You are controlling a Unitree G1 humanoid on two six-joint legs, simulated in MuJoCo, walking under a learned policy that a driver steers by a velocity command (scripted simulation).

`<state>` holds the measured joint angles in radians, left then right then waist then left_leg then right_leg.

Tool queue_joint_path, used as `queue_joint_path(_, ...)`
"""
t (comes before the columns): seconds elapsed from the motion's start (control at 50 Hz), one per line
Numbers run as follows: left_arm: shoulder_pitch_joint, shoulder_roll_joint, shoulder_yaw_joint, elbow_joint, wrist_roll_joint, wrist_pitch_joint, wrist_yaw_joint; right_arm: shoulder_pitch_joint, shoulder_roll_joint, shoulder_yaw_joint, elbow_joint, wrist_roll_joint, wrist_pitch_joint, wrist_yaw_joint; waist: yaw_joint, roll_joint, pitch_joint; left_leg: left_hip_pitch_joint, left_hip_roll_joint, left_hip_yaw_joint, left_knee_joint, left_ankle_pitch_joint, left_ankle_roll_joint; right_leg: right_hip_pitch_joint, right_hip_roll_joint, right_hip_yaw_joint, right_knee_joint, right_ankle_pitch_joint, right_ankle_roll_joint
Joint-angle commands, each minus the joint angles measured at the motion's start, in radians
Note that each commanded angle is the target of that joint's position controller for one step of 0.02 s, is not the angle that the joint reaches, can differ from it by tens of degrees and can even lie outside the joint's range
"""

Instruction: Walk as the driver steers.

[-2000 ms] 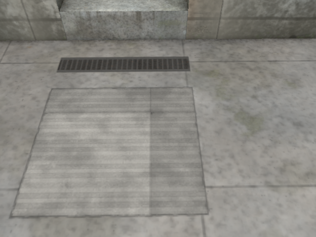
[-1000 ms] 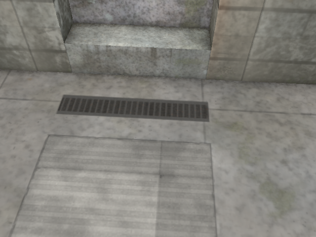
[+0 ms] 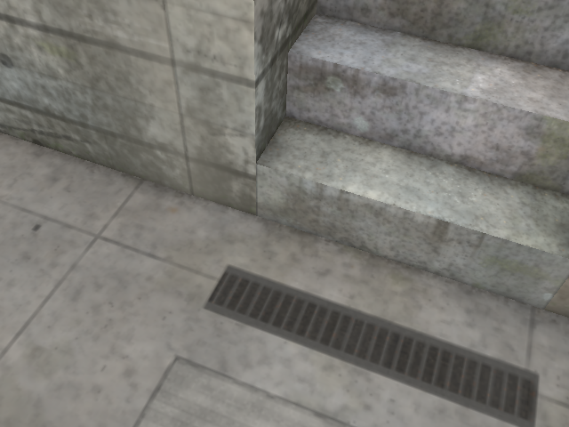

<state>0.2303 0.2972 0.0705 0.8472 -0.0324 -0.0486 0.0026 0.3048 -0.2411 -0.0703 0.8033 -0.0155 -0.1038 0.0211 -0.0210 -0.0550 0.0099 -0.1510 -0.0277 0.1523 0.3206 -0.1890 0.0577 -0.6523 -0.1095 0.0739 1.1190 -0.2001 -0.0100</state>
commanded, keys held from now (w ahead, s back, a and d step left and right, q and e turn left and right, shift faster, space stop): w+e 0.68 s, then w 0.32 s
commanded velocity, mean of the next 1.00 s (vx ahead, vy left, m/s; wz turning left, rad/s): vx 0.50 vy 0.00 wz -0.46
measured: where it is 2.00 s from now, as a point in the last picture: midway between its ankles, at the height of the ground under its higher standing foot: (377, 310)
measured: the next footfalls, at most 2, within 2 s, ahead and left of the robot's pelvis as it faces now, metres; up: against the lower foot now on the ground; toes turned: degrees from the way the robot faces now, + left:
right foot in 0.32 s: +0.32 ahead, -0.17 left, +0.00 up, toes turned -14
left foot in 0.82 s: +0.65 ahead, -0.07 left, +0.00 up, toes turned -27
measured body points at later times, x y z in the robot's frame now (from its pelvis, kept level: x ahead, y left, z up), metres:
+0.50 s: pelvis +0.26 -0.09 -0.01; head +0.30 -0.11 +0.44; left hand +0.43 +0.16 -0.12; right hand +0.33 -0.38 -0.12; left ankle +0.28 +0.09 -0.66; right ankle +0.28 -0.16 -0.75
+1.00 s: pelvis +0.55 -0.11 +0.00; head +0.58 -0.11 +0.45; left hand +0.76 +0.08 -0.13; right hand +0.49 -0.40 -0.11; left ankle +0.62 -0.05 -0.75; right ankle +0.43 -0.20 -0.67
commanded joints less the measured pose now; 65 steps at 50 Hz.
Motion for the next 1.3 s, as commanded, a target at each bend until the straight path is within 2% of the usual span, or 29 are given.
queue_joint_path(0.02,0.030,0.021,0.009,-0.048,0.006,0.005,-0.001,-0.046,-0.108,-0.027,-0.040,-0.005,-0.023,-0.018,0.034,0.113,0.022,0.021,0.283,-0.121,-0.191,0.271,0.139,-0.074,-0.026,0.064,-0.079,0.143,0.006)
queue_joint_path(0.1,-0.096,-0.001,-0.003,-0.093,0.014,-0.002,-0.027,-0.024,-0.144,-0.035,-0.015,0.003,-0.014,-0.032,-0.008,0.097,0.063,0.065,0.283,-0.029,-0.204,0.262,0.114,-0.070,-0.012,-0.007,-0.296,0.282,-0.006)
queue_joint_path(0.2,-0.235,-0.008,-0.013,-0.177,0.012,-0.003,-0.060,0.043,-0.174,-0.046,0.027,0.023,0.017,-0.040,-0.056,0.090,0.105,0.228,0.331,0.025,-0.139,0.334,0.096,-0.123,0.000,-0.089,-0.429,0.185,-0.046)
queue_joint_path(0.26,-0.203,0.024,0.003,-0.206,0.009,0.002,-0.071,0.016,-0.214,-0.054,0.024,0.032,0.037,-0.045,-0.008,0.136,0.044,0.266,0.331,0.068,0.011,0.728,0.064,0.020,0.076,-0.177,-0.453,0.043,-0.096)
queue_joint_path(0.3,0.004,0.095,0.044,-0.169,0.003,0.007,-0.064,-0.019,-0.238,-0.057,0.016,0.041,0.051,-0.051,0.117,0.151,-0.077,0.214,0.296,0.100,0.311,0.940,0.027,0.314,0.167,-0.221,-0.511,0.022,-0.152)
queue_joint_path(0.32,0.168,0.172,0.082,-0.129,0.007,0.013,-0.045,-0.021,-0.227,-0.050,0.004,0.038,0.047,-0.054,0.195,0.100,-0.164,0.026,0.252,0.102,0.578,0.750,-0.017,0.610,0.155,-0.131,-0.565,0.072,-0.195)
queue_joint_path(0.34,0.189,0.292,0.105,-0.121,0.006,0.014,-0.028,0.047,-0.074,-0.006,-0.048,-0.003,0.024,-0.044,0.103,-0.185,-0.216,-0.430,0.080,0.065,0.958,-0.165,-0.083,0.938,-0.110,0.377,-0.619,0.014,-0.345)
queue_joint_path(0.36,0.203,0.261,0.086,-0.158,0.018,-0.005,-0.034,0.008,-0.097,0.004,-0.075,0.026,-0.024,-0.030,0.118,-0.138,-0.399,-0.588,-0.023,-0.204,1.136,-0.412,-0.085,1.063,-0.244,0.801,-0.806,-0.094,-0.461)
queue_joint_path(0.38,0.187,0.183,0.066,-0.149,0.024,-0.016,-0.038,-0.108,-0.155,-0.011,-0.105,0.064,-0.048,-0.018,0.153,-0.052,-0.291,-0.687,0.038,-0.261,1.128,-0.325,-0.057,1.017,-0.214,0.665,-0.835,-0.050,-0.392)
queue_joint_path(0.4,0.134,0.145,0.055,-0.154,0.016,-0.023,-0.037,-0.130,-0.145,-0.004,-0.112,0.061,-0.058,-0.019,0.114,-0.005,-0.191,-0.675,0.083,-0.254,1.039,-0.238,-0.035,0.877,-0.168,0.514,-0.823,0.024,-0.350)
queue_joint_path(0.44,0.006,0.089,0.035,-0.187,0.020,-0.022,-0.024,-0.119,-0.161,-0.017,-0.098,0.016,-0.047,-0.031,0.027,0.050,-0.097,-0.533,0.143,-0.250,0.878,-0.156,-0.049,0.620,-0.093,0.344,-0.847,0.201,-0.298)
queue_joint_path(0.46,0.049,0.126,0.041,-0.132,0.061,-0.007,-0.011,-0.059,-0.098,0.013,-0.082,-0.076,0.013,-0.015,-0.007,0.090,-0.049,-0.434,0.152,-0.201,0.825,-0.140,-0.070,0.505,-0.064,0.264,-0.849,0.342,-0.257)
queue_joint_path(0.48,0.071,0.131,0.043,-0.132,0.058,-0.009,-0.010,-0.027,-0.083,0.015,-0.082,-0.080,0.043,-0.007,-0.015,0.074,-0.053,-0.393,0.138,-0.177,0.811,-0.137,-0.087,0.459,-0.038,0.222,-0.849,0.446,-0.261)
queue_joint_path(0.54,0.098,0.152,0.047,-0.115,0.048,-0.016,-0.017,-0.078,-0.109,0.017,-0.110,-0.042,0.074,-0.006,-0.006,0.014,-0.035,-0.415,0.138,-0.163,0.697,-0.047,-0.119,0.417,-0.013,0.211,-0.899,0.334,-0.252)
queue_joint_path(0.68,0.185,0.164,0.061,-0.064,0.046,-0.020,-0.017,-0.341,-0.117,0.024,-0.168,-0.039,0.047,0.018,0.103,-0.018,0.031,-0.467,0.096,-0.186,0.306,0.206,-0.118,0.555,0.000,0.265,-0.909,0.071,-0.198)
queue_joint_path(0.76,0.161,0.159,0.057,-0.049,0.051,-0.032,-0.012,-0.302,-0.138,0.020,-0.156,-0.032,0.031,0.020,0.076,-0.058,0.022,-0.284,0.076,-0.173,0.198,0.149,-0.076,0.541,-0.029,0.280,-0.850,0.195,-0.150)
queue_joint_path(0.8,0.141,0.158,0.051,-0.034,0.061,-0.031,-0.009,-0.189,-0.158,0.011,-0.121,-0.031,0.014,0.002,0.021,-0.040,0.001,-0.145,0.044,-0.141,0.146,0.049,-0.046,0.549,-0.018,0.279,-0.736,0.372,-0.128)
queue_joint_path(0.82,0.143,0.136,0.042,-0.025,0.065,-0.035,-0.011,-0.072,-0.185,-0.001,-0.085,-0.035,-0.002,-0.014,-0.032,0.002,-0.066,-0.006,0.059,-0.162,0.115,0.027,-0.022,0.533,0.044,0.229,-0.555,0.459,-0.105)
queue_joint_path(0.84,0.127,0.091,0.025,-0.046,0.061,-0.040,-0.014,0.095,-0.250,-0.012,-0.069,-0.049,-0.012,-0.031,-0.103,0.106,-0.203,0.181,0.240,-0.349,0.086,-0.113,0.028,0.442,0.109,0.151,-0.288,0.307,-0.082)
queue_joint_path(0.86,0.240,0.027,0.010,-0.071,0.023,-0.042,-0.014,0.136,-0.374,-0.047,-0.040,-0.063,-0.002,-0.025,-0.042,0.408,-0.249,0.380,0.422,-0.809,-0.065,-0.210,0.147,0.112,0.280,0.024,-0.023,-0.237,-0.037)
queue_joint_path(0.88,0.234,0.082,0.008,-0.027,0.049,-0.032,-0.004,0.087,-0.298,-0.040,-0.039,-0.046,0.007,-0.013,-0.009,0.270,-0.178,0.314,0.437,-0.894,-0.109,-0.302,0.143,0.025,0.199,0.076,0.064,-0.270,-0.056)
queue_joint_path(0.9,0.171,0.100,0.010,-0.016,0.049,-0.033,-0.007,0.016,-0.214,-0.021,-0.056,-0.039,0.007,-0.009,-0.004,0.169,-0.086,0.209,0.395,-0.741,-0.108,-0.253,0.125,0.043,0.162,0.087,0.052,-0.180,-0.071)
queue_joint_path(0.94,0.067,0.095,0.007,-0.019,0.068,-0.027,-0.019,-0.010,-0.142,0.002,-0.043,-0.028,0.002,-0.012,-0.004,0.119,-0.020,0.107,0.298,-0.493,-0.104,0.052,0.097,0.090,0.107,0.059,-0.037,-0.109,-0.062)
queue_joint_path(1.02,0.041,0.050,-0.010,-0.015,0.097,-0.006,-0.026,0.036,-0.140,0.011,0.011,-0.005,-0.032,-0.004,0.029,0.161,-0.047,0.084,0.251,-0.326,-0.087,0.457,0.096,0.140,0.110,0.002,-0.114,-0.055,-0.034)
queue_joint_path(1.12,-0.164,-0.001,-0.045,-0.066,0.097,-0.023,-0.041,0.049,-0.141,0.012,0.052,0.007,-0.029,-0.017,-0.003,0.188,0.023,0.005,0.201,-0.238,-0.154,0.342,0.086,0.183,0.090,-0.107,-0.444,0.068,0.004)
queue_joint_path(1.2,-0.234,-0.004,-0.054,-0.090,0.089,-0.038,-0.030,0.063,-0.150,0.004,0.075,0.005,-0.020,-0.024,-0.011,0.162,0.007,0.049,0.203,-0.232,-0.098,0.434,0.088,0.238,0.108,-0.135,-0.585,0.108,-0.009)
queue_joint_path(1.24,-0.190,0.010,-0.051,-0.075,0.088,-0.049,-0.016,0.029,-0.142,0.007,0.072,0.008,-0.022,-0.022,0.013,0.164,-0.044,0.078,0.202,-0.225,-0.003,0.628,0.076,0.317,0.124,-0.134,-0.629,0.097,-0.043)
queue_joint_path(1.28,0.044,0.023,-0.040,0.008,0.106,-0.056,0.016,0.015,-0.120,0.020,0.073,0.023,-0.020,-0.030,0.101,0.131,-0.165,0.003,0.151,-0.183,0.257,0.703,0.049,0.592,0.130,-0.130,-0.687,0.119,-0.087)
queue_joint_path(1.3,0.200,0.076,-0.027,0.036,0.124,-0.054,0.033,-0.038,-0.077,0.036,0.026,0.030,-0.019,-0.026,0.182,0.009,-0.257,-0.162,0.108,-0.152,0.492,0.370,0.020,0.794,-0.077,0.095,-0.768,0.073,-0.129)
Keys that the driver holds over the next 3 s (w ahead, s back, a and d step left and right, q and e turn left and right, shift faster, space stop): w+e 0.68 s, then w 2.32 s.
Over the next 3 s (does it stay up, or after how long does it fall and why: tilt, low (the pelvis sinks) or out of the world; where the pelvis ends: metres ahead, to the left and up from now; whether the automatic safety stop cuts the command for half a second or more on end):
stays up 1.22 -0.49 0.39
